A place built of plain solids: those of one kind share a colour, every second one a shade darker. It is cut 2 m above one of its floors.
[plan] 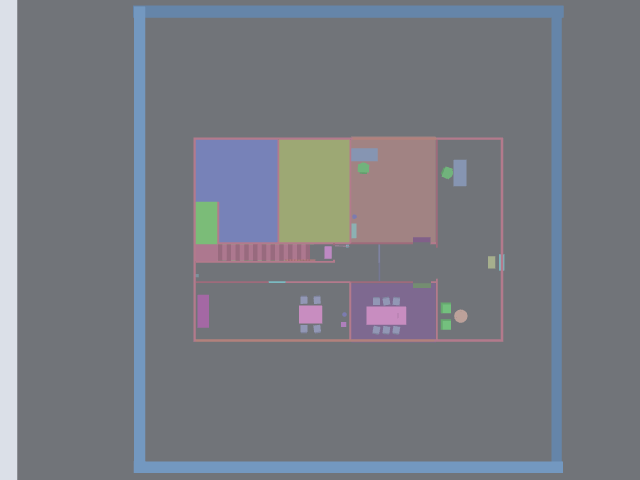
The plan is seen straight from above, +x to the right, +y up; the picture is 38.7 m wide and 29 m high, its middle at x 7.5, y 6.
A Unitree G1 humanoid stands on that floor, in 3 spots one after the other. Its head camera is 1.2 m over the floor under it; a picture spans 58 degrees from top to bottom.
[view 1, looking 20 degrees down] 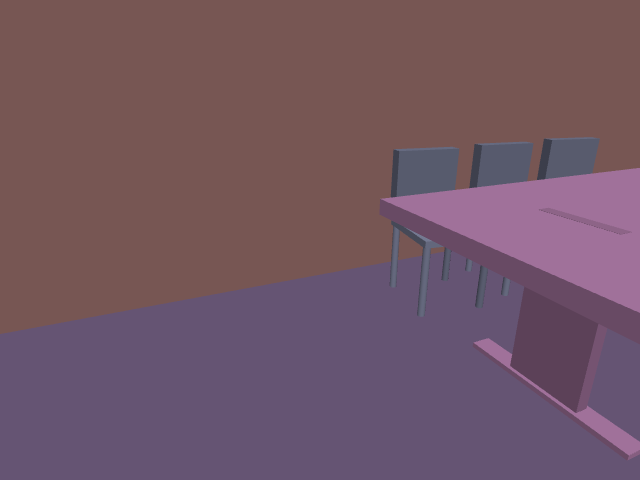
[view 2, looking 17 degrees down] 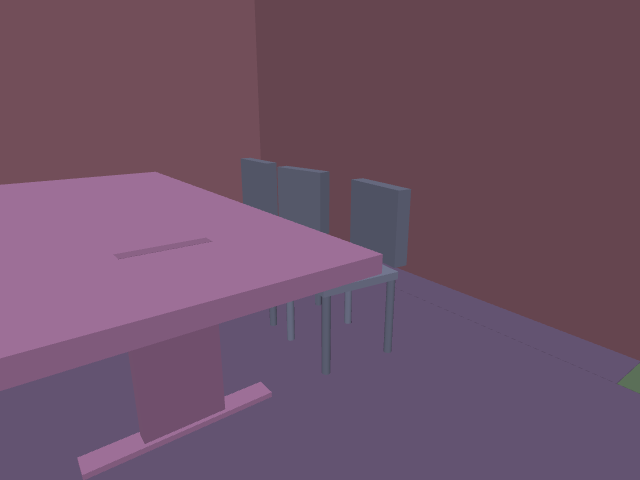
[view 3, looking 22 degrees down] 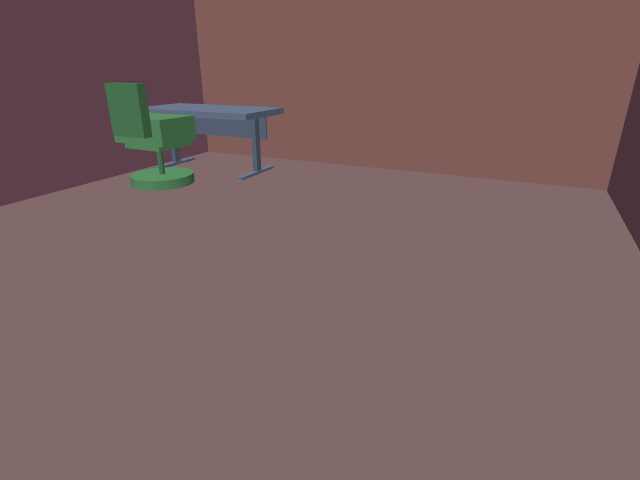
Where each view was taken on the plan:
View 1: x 13.66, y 2.40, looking -114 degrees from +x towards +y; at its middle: glazing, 2.79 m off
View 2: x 13.66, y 1.00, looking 143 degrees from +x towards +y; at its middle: meeting_table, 1.58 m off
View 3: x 13.65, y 6.87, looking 115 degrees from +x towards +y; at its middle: cell_level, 3.20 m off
